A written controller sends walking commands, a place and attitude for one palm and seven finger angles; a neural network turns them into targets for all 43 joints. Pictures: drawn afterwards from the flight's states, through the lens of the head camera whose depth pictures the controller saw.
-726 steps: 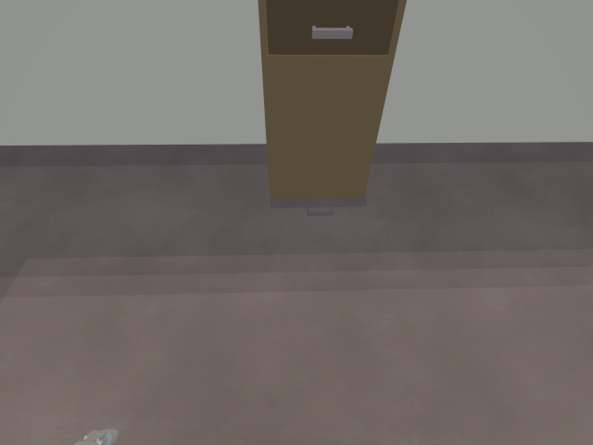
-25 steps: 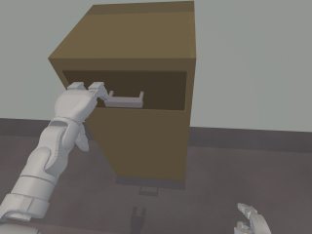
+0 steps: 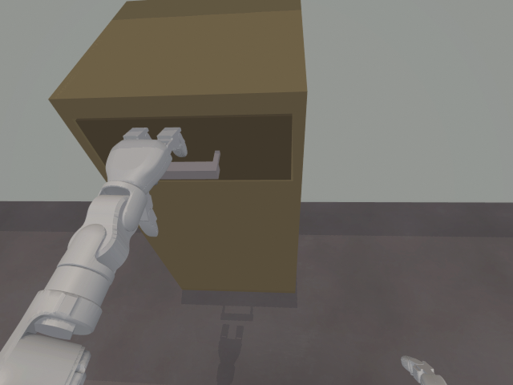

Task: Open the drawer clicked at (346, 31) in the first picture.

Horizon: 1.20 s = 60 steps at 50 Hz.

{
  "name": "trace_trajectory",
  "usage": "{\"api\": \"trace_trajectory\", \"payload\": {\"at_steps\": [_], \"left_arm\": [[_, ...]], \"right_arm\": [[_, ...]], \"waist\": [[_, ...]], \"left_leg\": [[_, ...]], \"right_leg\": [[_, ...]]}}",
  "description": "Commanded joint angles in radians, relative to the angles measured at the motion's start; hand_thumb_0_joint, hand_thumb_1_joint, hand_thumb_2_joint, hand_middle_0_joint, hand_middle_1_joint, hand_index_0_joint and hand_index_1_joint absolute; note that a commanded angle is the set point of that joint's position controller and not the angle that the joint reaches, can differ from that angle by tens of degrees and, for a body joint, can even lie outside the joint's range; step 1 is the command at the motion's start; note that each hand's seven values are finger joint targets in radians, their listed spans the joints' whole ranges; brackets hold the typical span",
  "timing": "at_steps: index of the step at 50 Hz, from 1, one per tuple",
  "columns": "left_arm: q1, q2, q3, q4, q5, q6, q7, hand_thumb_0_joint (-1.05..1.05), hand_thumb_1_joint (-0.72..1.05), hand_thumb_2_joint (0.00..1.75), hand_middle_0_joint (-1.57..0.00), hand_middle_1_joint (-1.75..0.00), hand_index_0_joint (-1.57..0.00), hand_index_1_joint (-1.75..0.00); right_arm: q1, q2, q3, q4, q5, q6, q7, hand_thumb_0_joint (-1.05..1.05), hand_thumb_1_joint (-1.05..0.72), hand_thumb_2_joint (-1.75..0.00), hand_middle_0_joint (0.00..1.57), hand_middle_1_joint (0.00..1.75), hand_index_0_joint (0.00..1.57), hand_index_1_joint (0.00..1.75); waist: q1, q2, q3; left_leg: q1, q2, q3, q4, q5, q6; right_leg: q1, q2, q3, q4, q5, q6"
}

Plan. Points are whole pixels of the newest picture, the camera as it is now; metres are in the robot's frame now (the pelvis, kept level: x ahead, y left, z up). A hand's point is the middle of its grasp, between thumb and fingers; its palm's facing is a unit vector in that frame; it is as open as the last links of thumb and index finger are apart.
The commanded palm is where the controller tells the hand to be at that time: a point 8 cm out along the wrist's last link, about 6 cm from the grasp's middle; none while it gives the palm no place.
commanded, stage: move the hooked fingers above the handle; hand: left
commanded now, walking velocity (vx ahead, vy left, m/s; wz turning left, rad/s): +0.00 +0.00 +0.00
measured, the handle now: (188, 162) +0.51 +0.19 +0.02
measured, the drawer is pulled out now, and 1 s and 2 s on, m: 0.00 0.00 0.00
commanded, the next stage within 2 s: lower the fingers behind the handle in 1.32 s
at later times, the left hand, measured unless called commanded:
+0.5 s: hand (174, 162) +0.45 +0.19 +0.08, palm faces +0.02 -0.03 -1.00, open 13.8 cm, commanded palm +0.43 +0.20 +0.14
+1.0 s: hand (174, 159) +0.46 +0.19 +0.08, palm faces +0.00 -0.01 -1.00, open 13.8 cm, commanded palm +0.44 +0.20 +0.14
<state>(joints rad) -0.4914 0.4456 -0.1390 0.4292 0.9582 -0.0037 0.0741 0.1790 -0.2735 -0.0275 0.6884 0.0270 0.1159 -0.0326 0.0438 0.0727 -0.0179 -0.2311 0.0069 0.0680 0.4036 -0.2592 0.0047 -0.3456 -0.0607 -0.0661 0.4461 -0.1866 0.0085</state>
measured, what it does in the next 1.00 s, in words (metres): stands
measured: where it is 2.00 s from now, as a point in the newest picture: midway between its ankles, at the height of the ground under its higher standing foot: outside the picture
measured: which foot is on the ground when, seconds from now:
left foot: down 0.00-1.00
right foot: down 0.00-1.00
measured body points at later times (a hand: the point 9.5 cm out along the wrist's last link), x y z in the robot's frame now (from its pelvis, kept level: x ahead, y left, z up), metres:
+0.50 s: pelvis +0.01 +0.00 -0.01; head +0.06 -0.03 +0.44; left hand +0.45 +0.19 +0.14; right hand +0.12 -0.26 -0.15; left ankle -0.04 +0.12 -0.74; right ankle +0.02 -0.13 -0.74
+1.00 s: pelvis +0.01 +0.00 -0.01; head +0.06 -0.03 +0.44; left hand +0.46 +0.19 +0.14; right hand +0.09 -0.27 -0.15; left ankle -0.04 +0.12 -0.74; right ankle +0.02 -0.13 -0.74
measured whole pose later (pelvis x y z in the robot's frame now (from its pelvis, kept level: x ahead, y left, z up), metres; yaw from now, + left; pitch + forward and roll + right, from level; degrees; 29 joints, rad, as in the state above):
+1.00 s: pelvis +0.01 +0.00 -0.01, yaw -1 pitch +9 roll +1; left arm -0.74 0.42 -0.12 0.82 1.02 0.00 0.17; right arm 0.26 -0.27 -0.05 0.71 0.02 0.13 -0.03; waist -0.02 0.06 -0.07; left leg -0.34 0.02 0.08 0.48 -0.30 0.00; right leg -0.46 -0.05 -0.05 0.52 -0.22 0.00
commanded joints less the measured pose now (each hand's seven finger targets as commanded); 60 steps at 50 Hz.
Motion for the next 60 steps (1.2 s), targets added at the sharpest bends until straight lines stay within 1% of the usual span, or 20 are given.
{"api": "trace_trajectory", "payload": {"at_steps": [1,7,15,19,20,23,26,28,31,35,36,38,42,44,46,48,54,58,59,60], "left_arm": [[-0.417,0.260,0.161,-0.148,0.009,0.007,0.053,0.00,-0.50,0.30,-0.30,-1.20,-0.30,-1.20],[-0.475,0.183,0.083,-0.080,0.021,0.015,0.042,0.00,-0.50,0.30,-0.30,-1.20,-0.30,-1.20],[-0.601,0.182,0.079,-0.038,0.037,-0.017,0.068,0.00,-0.50,0.30,-0.30,-1.20,-0.30,-1.20],[-0.583,0.200,0.116,0.013,0.044,-0.006,0.100,0.00,-0.50,0.30,-0.30,-1.20,-0.30,-1.20],[-0.582,0.216,0.131,0.037,0.047,-0.001,0.108,0.00,-0.50,0.30,-0.30,-1.20,-0.30,-1.20],[-0.613,0.169,0.088,0.099,0.057,0.024,0.115,0.00,-0.50,0.30,-0.30,-1.20,-0.30,-1.20],[-0.631,0.213,0.119,0.102,0.063,0.022,0.114,0.00,-0.50,0.30,-0.30,-1.20,-0.30,-1.20],[-0.662,0.158,0.072,0.100,0.063,0.016,0.110,0.00,-0.50,0.30,-0.30,-1.20,-0.30,-1.20],[-0.693,0.149,0.064,0.173,0.059,0.006,0.109,0.00,-0.50,0.30,-0.30,-1.20,-0.30,-1.20],[-0.731,0.236,0.134,0.131,0.073,-0.024,0.133,0.00,-0.50,0.30,-0.30,-1.20,-0.30,-1.20],[-0.714,0.216,0.123,0.135,0.074,-0.023,0.140,0.00,-0.50,0.30,-0.30,-1.20,-0.30,-1.20],[-0.701,0.182,0.104,0.128,0.069,-0.021,0.147,0.00,-0.50,0.30,-0.30,-1.20,-0.30,-1.20],[-0.685,0.218,0.123,0.186,0.066,0.000,0.149,0.00,-0.50,0.30,-0.30,-1.20,-0.30,-1.20],[-0.674,0.248,0.143,0.177,0.072,0.002,0.145,0.00,-0.50,0.30,-0.30,-1.20,-0.30,-1.20],[-0.683,0.186,0.087,0.189,0.066,0.005,0.135,0.00,-0.50,0.30,-0.30,-1.20,-0.30,-1.20],[-0.697,0.184,0.082,0.196,0.060,0.002,0.124,0.00,-0.50,0.30,-0.30,-1.20,-0.30,-1.20],[-0.730,0.231,0.116,0.185,0.068,-0.045,0.123,0.00,-0.50,0.30,-0.30,-1.20,-0.30,-1.20],[-0.716,0.241,0.126,0.232,0.072,-0.040,0.142,0.00,-0.50,0.30,-0.30,-1.20,-0.30,-1.20],[-0.736,0.237,0.121,0.245,0.073,-0.036,0.145,0.00,-0.50,0.30,-0.30,-1.20,-0.30,-1.20],[-0.741,0.267,0.140,0.264,0.076,-0.030,0.149,0.00,-0.50,0.30,-0.30,-1.20,-0.30,-1.20]], "right_arm": [[-0.043,-0.109,-0.032,-0.129,-0.001,-0.037,-0.009,0.00,-0.90,-0.90,0.20,0.30,0.20,0.30],[-0.021,-0.109,-0.037,-0.128,0.001,-0.031,-0.007,0.00,-0.90,-0.90,0.20,0.30,0.20,0.30],[0.033,-0.109,-0.048,-0.110,-0.005,-0.028,-0.004,0.00,-0.90,-0.90,0.20,0.30,0.20,0.30],[0.047,-0.113,-0.054,-0.102,-0.011,-0.024,0.005,0.00,-0.90,-0.90,0.20,0.30,0.20,0.30],[0.050,-0.111,-0.053,-0.098,-0.010,-0.024,0.005,0.00,-0.90,-0.90,0.20,0.30,0.20,0.30],[0.054,-0.112,-0.052,-0.090,-0.008,-0.018,0.008,0.00,-0.90,-0.90,0.20,0.30,0.20,0.30],[0.064,-0.116,-0.058,-0.095,-0.010,-0.015,0.005,0.00,-0.90,-0.90,0.20,0.30,0.20,0.30],[0.077,-0.112,-0.061,-0.092,-0.010,-0.014,0.005,0.00,-0.90,-0.90,0.20,0.30,0.20,0.30],[0.099,-0.117,-0.062,-0.078,-0.011,-0.013,0.002,0.00,-0.90,-0.90,0.20,0.30,0.20,0.30],[0.112,-0.116,-0.065,-0.082,-0.018,-0.016,0.001,0.00,-0.90,-0.90,0.20,0.30,0.20,0.30],[0.109,-0.111,-0.066,-0.083,-0.019,-0.017,0.002,0.00,-0.90,-0.90,0.20,0.30,0.20,0.30],[0.109,-0.109,-0.070,-0.081,-0.017,-0.019,0.006,0.00,-0.90,-0.90,0.20,0.30,0.20,0.30],[0.093,-0.119,-0.063,-0.079,-0.011,-0.017,0.004,0.00,-0.90,-0.90,0.20,0.30,0.20,0.30],[0.087,-0.123,-0.062,-0.087,-0.010,-0.015,0.000,0.00,-0.90,-0.90,0.20,0.30,0.20,0.30],[0.084,-0.116,-0.061,-0.088,-0.006,-0.017,-0.001,0.00,-0.90,-0.90,0.20,0.30,0.20,0.30],[0.088,-0.121,-0.061,-0.087,-0.006,-0.018,-0.005,0.00,-0.90,-0.90,0.20,0.30,0.20,0.30],[0.102,-0.121,-0.062,-0.092,-0.010,-0.025,-0.014,0.00,-0.90,-0.90,0.20,0.30,0.20,0.30],[0.099,-0.119,-0.057,-0.087,-0.008,-0.026,-0.015,0.00,-0.90,-0.90,0.20,0.30,0.20,0.30],[0.099,-0.124,-0.057,-0.085,-0.009,-0.026,-0.014,0.00,-0.90,-0.90,0.20,0.30,0.20,0.30],[0.102,-0.125,-0.056,-0.083,-0.007,-0.027,-0.015,0.00,-0.90,-0.90,0.20,0.30,0.20,0.30]], "waist": [[0.007,-0.085,-0.361],[-0.023,-0.088,-0.343],[-0.040,-0.056,-0.411],[-0.028,-0.081,-0.436],[-0.026,-0.088,-0.429],[-0.043,-0.090,-0.397],[-0.039,-0.082,-0.453],[-0.058,-0.085,-0.452],[-0.079,-0.101,-0.402],[-0.058,-0.067,-0.486],[-0.056,-0.064,-0.490],[-0.061,-0.073,-0.477],[-0.063,-0.101,-0.408],[-0.052,-0.096,-0.440],[-0.068,-0.089,-0.406],[-0.075,-0.097,-0.393],[-0.076,-0.092,-0.431],[-0.071,-0.088,-0.394],[-0.085,-0.105,-0.390],[-0.079,-0.105,-0.383]], "left_leg": [[0.000,-0.033,-0.012,-0.026,0.345,0.017],[0.013,-0.028,-0.013,-0.005,0.353,0.018],[0.026,-0.029,-0.024,0.036,0.420,0.012],[0.006,-0.027,-0.022,0.047,0.469,0.008],[-0.011,-0.025,-0.017,0.045,0.455,0.012],[-0.024,-0.023,-0.014,0.045,0.432,0.013],[-0.027,-0.028,-0.009,0.054,0.439,0.019],[-0.019,-0.024,-0.014,0.061,0.452,0.018],[-0.033,-0.023,-0.017,0.063,0.400,0.020],[-0.029,-0.026,-0.016,0.070,0.431,0.021],[-0.028,-0.026,-0.013,0.072,0.449,0.021],[-0.023,-0.023,-0.011,0.073,0.449,0.021],[-0.078,-0.028,-0.002,0.049,0.344,0.026],[-0.076,-0.031,-0.003,0.042,0.337,0.027],[-0.070,-0.029,-0.002,0.042,0.316,0.028],[-0.064,-0.028,-0.002,0.040,0.295,0.030],[-0.060,-0.033,-0.008,0.049,0.293,0.030],[-0.090,-0.033,-0.003,0.045,0.280,0.028],[-0.090,-0.031,-0.006,0.046,0.271,0.029],[-0.108,-0.031,-0.002,0.045,0.246,0.029]], "right_leg": [[0.288,0.048,0.032,0.006,0.278,-0.042],[0.222,0.054,0.024,0.016,0.276,-0.043],[0.194,0.060,0.022,0.051,0.314,-0.046],[0.214,0.062,0.020,0.068,0.354,-0.047],[0.220,0.060,0.022,0.069,0.360,-0.045],[0.183,0.062,0.019,0.070,0.341,-0.045],[0.222,0.060,0.028,0.078,0.367,-0.044],[0.196,0.062,0.024,0.081,0.368,-0.043],[0.147,0.065,0.020,0.073,0.322,-0.040],[0.200,0.063,0.030,0.088,0.358,-0.043],[0.205,0.063,0.029,0.092,0.373,-0.043],[0.194,0.065,0.028,0.087,0.376,-0.041],[0.195,0.061,0.032,0.067,0.320,-0.037],[0.221,0.061,0.034,0.066,0.305,-0.040],[0.188,0.060,0.031,0.059,0.287,-0.038],[0.173,0.060,0.034,0.051,0.267,-0.036],[0.187,0.058,0.039,0.056,0.260,-0.036],[0.169,0.058,0.037,0.058,0.255,-0.036],[0.162,0.059,0.038,0.053,0.241,-0.034],[0.163,0.056,0.042,0.052,0.223,-0.032]]}}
